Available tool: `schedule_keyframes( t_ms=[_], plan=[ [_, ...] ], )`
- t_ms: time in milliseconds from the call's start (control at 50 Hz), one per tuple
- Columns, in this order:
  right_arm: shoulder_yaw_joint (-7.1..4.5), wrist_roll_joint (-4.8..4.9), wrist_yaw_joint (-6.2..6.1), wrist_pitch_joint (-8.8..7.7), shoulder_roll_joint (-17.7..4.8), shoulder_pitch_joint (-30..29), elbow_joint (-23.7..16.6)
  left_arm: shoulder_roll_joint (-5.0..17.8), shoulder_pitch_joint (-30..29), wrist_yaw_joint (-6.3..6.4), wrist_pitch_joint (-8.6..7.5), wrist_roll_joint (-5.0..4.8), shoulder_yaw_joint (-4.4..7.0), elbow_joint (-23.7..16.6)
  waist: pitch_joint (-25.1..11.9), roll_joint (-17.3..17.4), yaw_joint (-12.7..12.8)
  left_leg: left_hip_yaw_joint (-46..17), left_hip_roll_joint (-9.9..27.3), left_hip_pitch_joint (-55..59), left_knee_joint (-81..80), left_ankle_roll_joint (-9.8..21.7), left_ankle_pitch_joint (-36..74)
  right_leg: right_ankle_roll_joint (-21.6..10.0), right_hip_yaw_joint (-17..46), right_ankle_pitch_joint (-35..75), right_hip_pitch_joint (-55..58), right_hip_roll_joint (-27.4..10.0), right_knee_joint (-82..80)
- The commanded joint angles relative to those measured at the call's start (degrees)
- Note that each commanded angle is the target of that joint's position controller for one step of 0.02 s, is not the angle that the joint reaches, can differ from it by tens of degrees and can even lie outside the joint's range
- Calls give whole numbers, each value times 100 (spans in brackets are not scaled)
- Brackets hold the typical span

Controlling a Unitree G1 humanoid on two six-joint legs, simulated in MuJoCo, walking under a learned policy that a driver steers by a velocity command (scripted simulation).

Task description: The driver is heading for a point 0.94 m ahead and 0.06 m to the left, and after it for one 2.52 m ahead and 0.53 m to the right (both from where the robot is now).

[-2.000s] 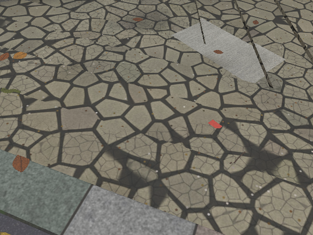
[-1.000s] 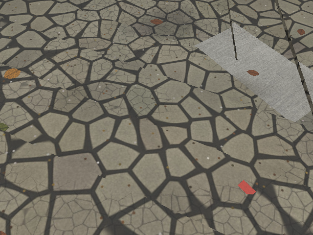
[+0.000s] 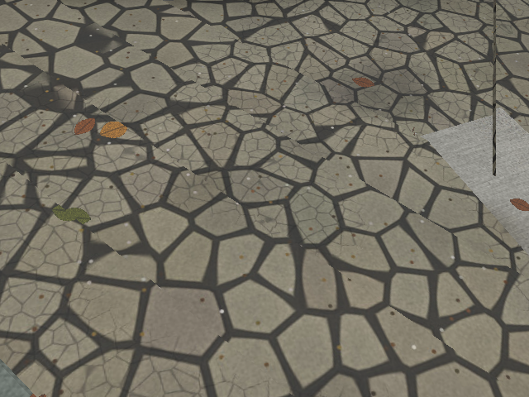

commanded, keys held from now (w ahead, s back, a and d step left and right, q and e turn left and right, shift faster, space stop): q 0.14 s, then w+q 0.18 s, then w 0.68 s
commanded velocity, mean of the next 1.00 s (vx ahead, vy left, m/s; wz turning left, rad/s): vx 0.32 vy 0.00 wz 0.31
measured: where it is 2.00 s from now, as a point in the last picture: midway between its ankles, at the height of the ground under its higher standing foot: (181, 272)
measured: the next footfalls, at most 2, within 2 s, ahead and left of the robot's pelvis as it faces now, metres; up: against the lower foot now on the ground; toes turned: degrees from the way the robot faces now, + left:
right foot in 0.28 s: +0.04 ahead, -0.14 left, -0.03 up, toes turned +16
left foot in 0.70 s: +0.22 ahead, +0.22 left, +0.00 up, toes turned +21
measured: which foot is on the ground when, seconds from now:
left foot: down 0.00-0.26, up 0.28-0.68, down 0.70-1.00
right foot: up 0.00-0.26, down 0.28-0.70, up 0.72-1.00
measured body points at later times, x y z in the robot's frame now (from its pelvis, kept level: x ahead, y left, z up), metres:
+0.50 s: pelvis +0.05 -0.02 -0.03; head +0.06 -0.04 +0.42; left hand -0.02 +0.24 -0.15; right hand +0.25 -0.24 -0.15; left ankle +0.09 +0.17 -0.65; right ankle +0.00 -0.15 -0.77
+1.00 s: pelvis +0.25 +0.11 +0.00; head +0.26 +0.12 +0.45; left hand +0.34 +0.42 -0.09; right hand +0.37 -0.14 -0.12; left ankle +0.19 +0.20 -0.74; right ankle +0.42 +0.00 -0.69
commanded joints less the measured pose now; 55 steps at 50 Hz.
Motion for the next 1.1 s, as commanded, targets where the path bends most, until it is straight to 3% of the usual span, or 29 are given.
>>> schedule_keyframes(
  t_ms=[20,140,200,240,260,280,300,320,340,380,440,500,540,600,640,660,680,700,720,740,760,780,800,820,860,900,980,1040,1100],
  plan=[
    [-258,40,-89,5,-965,57,-347,219,-346,-49,-117,-35,8,-432,-459,841,-3,-1569,1218,1230,-742,947,1596,133,251,252,-383,-49,-1003],
    [-334,-17,-68,131,-1059,-375,-637,306,-186,-194,-184,-73,-1,-491,-458,956,-19,-2159,1056,389,-551,978,999,196,318,86,820,87,-2159],
    [-292,8,-87,167,-953,-494,-763,317,63,-313,-256,-161,25,-488,-551,942,38,-2541,808,0,-378,833,-890,35,289,253,1494,21,-3087],
    [-213,-11,-120,188,-789,-491,-808,306,635,-351,-292,-164,79,-323,-498,718,306,-2237,301,-829,288,495,-1776,-199,53,925,2695,-188,-4199],
    [-167,-9,-92,177,-538,-216,-734,465,1161,-335,-270,-83,131,-189,-838,65,379,-1561,-139,-1900,1754,167,-2367,-388,565,582,3954,-894,-3959],
    [-20,-69,-38,127,-35,7,-720,562,1659,-285,-241,24,80,-188,-826,-585,428,-731,-631,-3058,3739,-14,-2715,-702,1543,791,4371,-1932,-3544],
    [-67,44,30,-67,-301,-188,-1295,1265,1658,-346,-325,194,213,-155,-438,-1029,143,-567,-418,-4132,4175,-58,-2340,-1613,3217,-243,3929,-2874,-4132],
    [-113,104,46,-151,-698,-556,-1373,1098,1272,-324,-423,152,236,-236,96,-1050,121,-615,153,-4548,4620,-105,-1712,-1867,3423,-1840,3459,-2902,-4591],
    [-192,79,28,-139,-962,-637,-1231,626,1027,-283,-459,45,120,-296,396,-845,204,-650,235,-4689,4920,-157,-1163,-1552,2780,-2181,3283,-2340,-4698],
    [-183,-43,29,-109,-800,-416,-1056,405,899,-271,-499,23,-6,-337,477,-673,119,-619,278,-4245,5039,-309,-387,-1211,1894,-1442,2694,-1709,-4808],
    [-72,-13,100,-239,-423,-396,-1066,337,1538,-312,-598,65,-42,-3,477,-505,207,-494,333,-3876,4804,-375,407,-1312,1118,-172,2397,-1465,-4907],
    [30,-46,158,-309,-273,-846,-1312,358,1783,-310,-597,22,-75,86,392,-459,313,-106,600,-3803,3807,-429,831,-1378,707,810,2670,-1449,-4935],
    [136,-53,228,-347,-79,-1328,-1511,445,2012,-309,-558,-30,-85,124,379,-539,532,334,717,-3398,3038,-444,902,-1342,453,1273,2668,-1445,-4991],
    [208,67,369,-409,28,-1692,-1705,579,2348,-334,-490,-80,-104,165,478,-637,688,758,594,-2708,2177,-332,364,-1368,302,1542,2700,-1564,-5030],
    [179,112,456,-454,-70,-1652,-1787,639,2437,-329,-436,-134,-109,195,440,-770,567,746,487,-2290,1491,-162,208,-1281,290,1844,3044,-1742,-4823],
    [109,98,480,-476,-238,-1377,-1740,713,2389,-332,-423,-116,-102,158,262,-852,365,880,298,-1635,1330,-56,156,-1238,231,2708,3008,-1786,-4539],
    [3,94,480,-474,-422,-825,-1620,777,2298,-324,-418,-125,-97,132,-87,-924,-20,1006,80,-711,1081,95,182,-1131,44,3997,2939,-1723,-3926],
    [-155,108,458,-458,-721,110,-1347,714,2277,-306,-428,-116,-127,118,-614,-773,-506,1004,-50,606,717,284,256,-947,-293,4816,2664,-1447,-2726],
    [-307,-41,413,-464,-1285,910,-1253,204,2622,-351,-520,-108,-282,-85,-1661,271,-625,-1143,1383,3125,720,1056,-428,-461,-555,3790,462,-994,-592],
    [-407,18,373,-412,-1492,1900,-927,81,2381,-398,-698,-44,-345,-163,-2654,1482,-962,-3622,2294,3728,-647,1606,-1933,-333,-55,-667,-440,-126,975],
    [-244,-19,359,-456,-1185,1663,-837,543,1845,-434,-806,-223,-143,-351,-1901,1487,-848,-3824,2360,3404,-1171,1420,-1818,-474,401,-1109,-1251,-253,1732],
    [-166,-26,361,-469,-1011,1064,-878,558,1428,-415,-829,-277,-129,-559,-1021,1257,-588,-3032,2258,2558,-1146,1214,-1189,-604,229,-751,-1534,-564,1717],
    [-98,-29,367,-478,-745,611,-922,477,1229,-387,-796,-190,-142,-589,-597,823,-400,-2299,2012,1785,-1189,1071,-685,-667,110,-361,-1301,-798,1341],
    [-60,-70,396,-497,-570,259,-946,418,1288,-379,-713,-129,-103,-573,-307,708,-120,-1726,1763,1063,-1365,942,-228,-670,97,-121,-856,-950,1006],
    [-47,-70,418,-555,-401,-148,-941,175,1585,-402,-523,-148,-111,-496,-156,825,254,-1094,1527,391,-1754,909,3,-638,53,152,-265,-997,617],
    [-93,-48,384,-630,-510,-111,-839,131,1457,-401,-424,-91,-110,-529,28,664,356,-699,1487,262,-1992,971,399,-549,-11,694,-336,-966,168],
    [-181,9,257,-645,-753,113,-640,77,636,-512,-476,0,-176,-732,208,498,225,-5,1272,232,-1998,850,700,-437,-162,2256,-205,-794,-1585],
    [-266,91,207,-651,-973,317,-521,150,137,-627,-505,-54,-188,-879,156,486,77,165,1366,209,-1822,743,414,-373,-198,2952,355,-626,-2326],
    [-306,109,192,-605,-987,368,-444,293,-64,-680,-483,-103,-173,-962,286,454,46,75,1647,681,-1368,669,135,-470,26,2587,112,-755,-2584]
  ],
)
